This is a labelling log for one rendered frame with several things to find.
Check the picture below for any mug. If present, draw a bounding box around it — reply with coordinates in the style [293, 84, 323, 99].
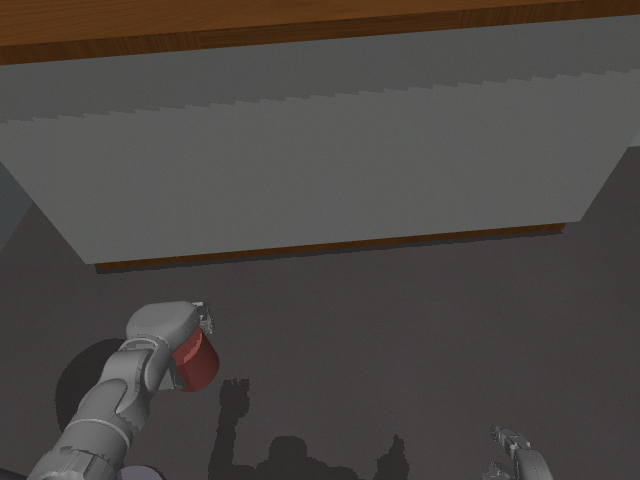
[172, 326, 219, 392]

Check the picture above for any right robot hand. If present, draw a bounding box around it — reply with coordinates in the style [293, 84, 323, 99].
[481, 425, 554, 480]

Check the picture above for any left robot hand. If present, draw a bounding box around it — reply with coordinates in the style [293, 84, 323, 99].
[126, 301, 215, 390]

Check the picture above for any left robot arm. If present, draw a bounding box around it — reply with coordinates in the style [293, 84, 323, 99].
[26, 334, 172, 480]

